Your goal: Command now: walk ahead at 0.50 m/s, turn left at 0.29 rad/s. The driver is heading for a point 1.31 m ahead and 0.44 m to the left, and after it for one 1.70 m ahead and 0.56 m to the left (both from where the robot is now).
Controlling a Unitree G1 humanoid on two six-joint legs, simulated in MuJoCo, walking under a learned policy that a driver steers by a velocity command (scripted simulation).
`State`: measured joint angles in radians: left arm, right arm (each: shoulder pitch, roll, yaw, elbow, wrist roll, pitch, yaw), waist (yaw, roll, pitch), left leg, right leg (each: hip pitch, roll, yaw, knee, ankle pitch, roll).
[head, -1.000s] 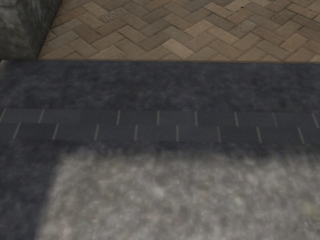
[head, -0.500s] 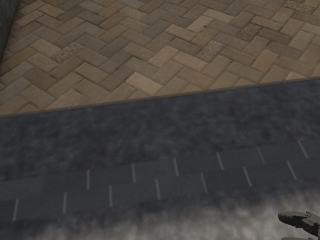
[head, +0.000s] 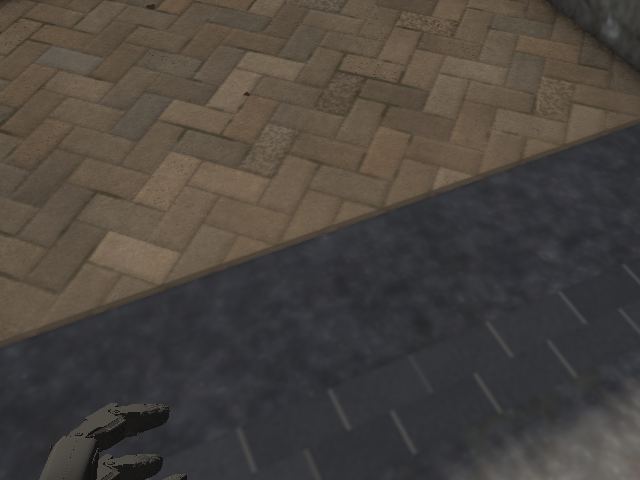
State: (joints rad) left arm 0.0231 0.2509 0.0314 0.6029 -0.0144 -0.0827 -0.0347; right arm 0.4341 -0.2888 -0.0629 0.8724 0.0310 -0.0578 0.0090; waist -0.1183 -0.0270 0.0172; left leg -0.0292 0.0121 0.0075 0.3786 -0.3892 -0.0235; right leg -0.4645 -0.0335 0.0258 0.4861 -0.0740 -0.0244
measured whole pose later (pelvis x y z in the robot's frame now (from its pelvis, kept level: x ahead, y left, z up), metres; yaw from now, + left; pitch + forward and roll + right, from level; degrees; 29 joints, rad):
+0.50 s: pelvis +0.25 +0.04 -0.01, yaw +16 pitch +2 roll -3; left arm 0.34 0.30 0.09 0.83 -0.02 -0.05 0.01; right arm 0.07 -0.27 -0.05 0.67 0.02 -0.02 0.06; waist 0.07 0.03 0.03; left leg -0.56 0.05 0.05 0.63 -0.14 0.09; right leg 0.09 -0.06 -0.28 0.36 -0.44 0.07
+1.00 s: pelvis +0.52 +0.14 +0.00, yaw +33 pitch +2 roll +0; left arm 0.03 0.28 0.04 0.68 0.00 -0.12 -0.03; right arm 0.38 -0.29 -0.07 0.75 0.02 -0.03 -0.02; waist -0.08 -0.03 0.00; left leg -0.05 -0.10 -0.21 0.46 -0.43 0.06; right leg -0.47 0.01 0.04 0.46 0.00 0.00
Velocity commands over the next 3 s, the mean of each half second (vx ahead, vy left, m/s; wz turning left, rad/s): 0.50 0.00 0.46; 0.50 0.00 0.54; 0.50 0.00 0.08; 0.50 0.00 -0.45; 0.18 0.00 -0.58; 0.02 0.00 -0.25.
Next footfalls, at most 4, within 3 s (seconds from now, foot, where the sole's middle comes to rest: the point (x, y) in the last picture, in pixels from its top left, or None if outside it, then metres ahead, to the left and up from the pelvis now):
0.52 left None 0.39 0.18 -0.77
1.00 right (237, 367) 0.73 0.13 -0.77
1.50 left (76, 353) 0.81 0.49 -0.77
2.02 right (139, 225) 1.17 0.37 -0.77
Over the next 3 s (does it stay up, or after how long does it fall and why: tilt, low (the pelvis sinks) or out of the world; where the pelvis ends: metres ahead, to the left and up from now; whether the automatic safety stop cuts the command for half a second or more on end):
stays up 1.16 0.45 0.00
